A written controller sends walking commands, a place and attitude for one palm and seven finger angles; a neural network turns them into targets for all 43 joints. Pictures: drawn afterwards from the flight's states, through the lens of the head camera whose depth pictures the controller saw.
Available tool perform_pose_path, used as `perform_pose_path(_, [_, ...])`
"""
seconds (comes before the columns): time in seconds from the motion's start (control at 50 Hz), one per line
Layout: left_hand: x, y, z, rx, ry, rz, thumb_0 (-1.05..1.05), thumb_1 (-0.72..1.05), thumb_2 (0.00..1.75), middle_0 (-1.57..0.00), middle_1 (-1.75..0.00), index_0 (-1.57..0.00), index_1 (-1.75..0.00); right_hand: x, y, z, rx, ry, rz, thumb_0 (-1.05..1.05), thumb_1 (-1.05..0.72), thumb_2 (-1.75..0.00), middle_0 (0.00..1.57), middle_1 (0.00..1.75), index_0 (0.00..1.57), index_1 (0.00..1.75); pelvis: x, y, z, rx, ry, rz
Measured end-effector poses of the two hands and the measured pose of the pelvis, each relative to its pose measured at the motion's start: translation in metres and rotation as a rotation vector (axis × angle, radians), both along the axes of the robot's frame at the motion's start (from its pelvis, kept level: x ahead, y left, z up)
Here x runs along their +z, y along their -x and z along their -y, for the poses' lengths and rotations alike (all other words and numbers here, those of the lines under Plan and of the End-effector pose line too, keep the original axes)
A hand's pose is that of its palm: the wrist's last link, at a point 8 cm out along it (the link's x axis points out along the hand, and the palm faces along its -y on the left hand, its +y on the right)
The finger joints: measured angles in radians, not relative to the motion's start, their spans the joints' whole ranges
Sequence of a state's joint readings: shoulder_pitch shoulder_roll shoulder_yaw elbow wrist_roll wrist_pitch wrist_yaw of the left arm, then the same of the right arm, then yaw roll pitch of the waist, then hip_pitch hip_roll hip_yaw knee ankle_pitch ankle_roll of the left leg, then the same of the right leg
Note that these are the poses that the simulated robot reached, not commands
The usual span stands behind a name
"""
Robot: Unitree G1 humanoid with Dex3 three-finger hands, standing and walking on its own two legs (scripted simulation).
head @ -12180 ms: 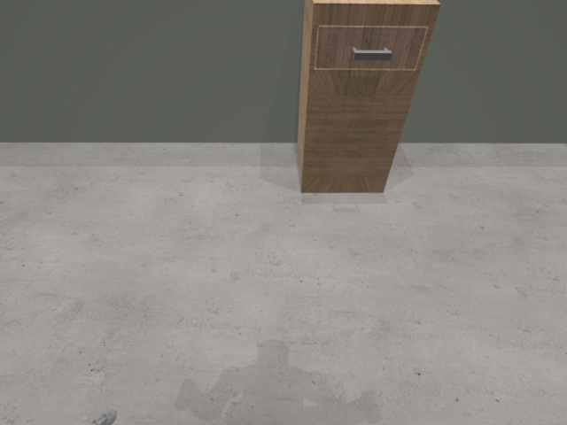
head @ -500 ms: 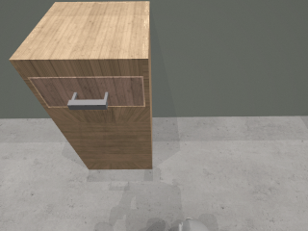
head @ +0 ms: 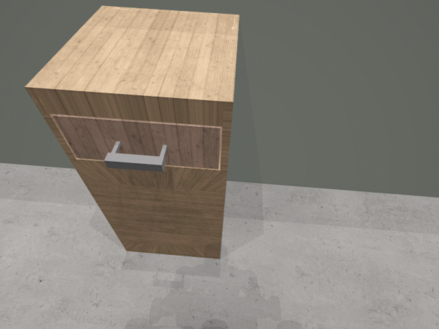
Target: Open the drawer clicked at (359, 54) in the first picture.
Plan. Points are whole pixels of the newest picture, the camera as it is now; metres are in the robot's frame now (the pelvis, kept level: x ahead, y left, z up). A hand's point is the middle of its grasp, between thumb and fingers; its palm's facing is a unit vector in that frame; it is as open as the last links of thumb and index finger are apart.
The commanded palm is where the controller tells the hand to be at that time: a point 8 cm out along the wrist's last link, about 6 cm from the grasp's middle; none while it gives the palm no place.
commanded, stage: come to a stop and stand still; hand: left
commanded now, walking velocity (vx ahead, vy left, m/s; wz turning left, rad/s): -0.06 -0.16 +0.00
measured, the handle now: (138, 154) +0.48 +0.24 -0.01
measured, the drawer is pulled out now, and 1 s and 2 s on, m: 0.00 0.00 0.00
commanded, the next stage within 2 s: look again from close up in 1.38 s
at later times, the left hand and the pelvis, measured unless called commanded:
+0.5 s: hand out of the picture -0.04 +0.11 -0.16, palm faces +0.04 -0.99 -0.14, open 7.4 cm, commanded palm none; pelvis -0.03 -0.04 +0.01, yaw +0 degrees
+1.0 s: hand out of the picture -0.02 +0.12 -0.16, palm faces +0.05 -0.99 -0.15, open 7.4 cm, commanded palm none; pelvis +0.00 -0.03 +0.02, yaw -1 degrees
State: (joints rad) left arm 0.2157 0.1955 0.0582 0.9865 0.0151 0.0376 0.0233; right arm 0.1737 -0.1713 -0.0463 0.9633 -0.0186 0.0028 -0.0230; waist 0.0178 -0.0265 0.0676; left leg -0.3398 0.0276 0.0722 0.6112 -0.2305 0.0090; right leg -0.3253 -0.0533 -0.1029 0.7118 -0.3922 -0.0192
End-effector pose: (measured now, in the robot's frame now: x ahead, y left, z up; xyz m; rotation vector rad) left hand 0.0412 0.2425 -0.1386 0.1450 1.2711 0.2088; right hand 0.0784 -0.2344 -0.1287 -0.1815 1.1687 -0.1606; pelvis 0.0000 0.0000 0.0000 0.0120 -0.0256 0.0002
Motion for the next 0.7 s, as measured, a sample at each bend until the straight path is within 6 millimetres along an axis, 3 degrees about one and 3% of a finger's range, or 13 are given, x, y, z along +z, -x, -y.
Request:
perform_pose_path(0.1, [0.004,0.024,-0.001,0.018,-0.001,-0.058,0.0,0.91,0.9,-0.2,-0.3,-0.2,-0.3,0.003,-0.003,-0.019,0.039,-0.028,-0.002,0.0,-0.91,-0.9,0.2,0.3,0.2,0.3,0.006,0.005,-0.001,-0.009,-0.011,-0.014])
perform_pose_path(0.24, [0.011,0.06,0.025,-0.001,0.006,-0.124,0.0,0.91,0.9,-0.2,-0.3,-0.2,-0.3,-0.007,0.009,-0.013,0.021,-0.084,-0.001,-0.01,-0.92,-0.9,0.2,0.3,0.2,0.3,0.007,0.019,0.012,-0.021,-0.027,-0.042])
perform_pose_path(0.36, [0.016,0.082,0.056,-0.014,0.024,-0.129,0.0,0.91,0.9,-0.2,-0.3,-0.2,-0.3,-0.01,0.045,0.014,-0.036,-0.082,-0.056,-0.01,-0.93,-0.9,0.2,0.3,0.2,0.3,0.011,0.027,0.027,-0.014,-0.013,-0.011])
perform_pose_path(0.48, [0.005,0.086,0.078,-0.012,0.077,-0.107,0.0,0.9,0.9,-0.2,-0.3,-0.2,-0.3,-0.007,0.087,0.033,-0.059,-0.039,-0.136,-0.01,-0.92,-0.9,0.2,0.3,0.2,0.3,0.011,0.029,0.037,-0.006,0.001,0.027])
perform_pose_path(0.58, [0.001,0.086,0.086,-0.019,0.105,-0.113,0.01,0.91,0.9,-0.2,-0.3,-0.2,-0.3,-0.005,0.122,0.033,-0.076,-0.036,-0.229,0.0,-0.91,-0.9,0.2,0.3,0.19,0.3,0.012,0.03,0.041,-0.003,0.012,0.026])
perform_pose_path(0.7, [0.001,0.085,0.084,-0.014,0.11,-0.148,0.01,0.91,0.9,-0.2,-0.3,-0.2,-0.3,-0.003,0.154,0.017,-0.093,-0.06,-0.337,0.0,-0.91,-0.9,0.2,0.3,0.19,0.3,0.013,0.024,0.04,-0.002,0.015,0.008])
